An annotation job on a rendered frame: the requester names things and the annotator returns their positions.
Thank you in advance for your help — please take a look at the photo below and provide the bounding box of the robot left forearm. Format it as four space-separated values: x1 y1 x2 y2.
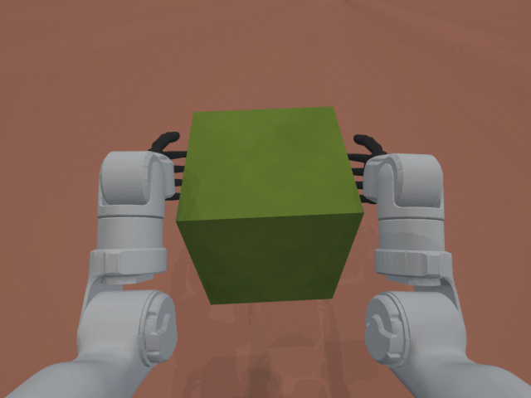
77 151 175 353

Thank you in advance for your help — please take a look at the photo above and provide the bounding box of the robot right forearm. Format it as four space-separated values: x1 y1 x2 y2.
363 153 467 349

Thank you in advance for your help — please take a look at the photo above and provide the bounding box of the right robot hand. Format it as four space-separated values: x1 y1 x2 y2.
347 134 387 204

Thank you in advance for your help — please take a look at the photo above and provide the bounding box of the robot right upper arm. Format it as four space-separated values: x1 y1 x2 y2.
364 291 531 398

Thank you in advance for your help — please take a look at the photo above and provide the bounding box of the left robot hand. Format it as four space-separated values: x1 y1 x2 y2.
148 132 187 201

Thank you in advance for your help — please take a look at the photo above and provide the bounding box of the robot left upper arm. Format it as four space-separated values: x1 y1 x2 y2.
5 289 178 398

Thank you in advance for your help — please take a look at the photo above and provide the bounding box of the carton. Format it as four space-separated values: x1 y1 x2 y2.
176 106 364 305

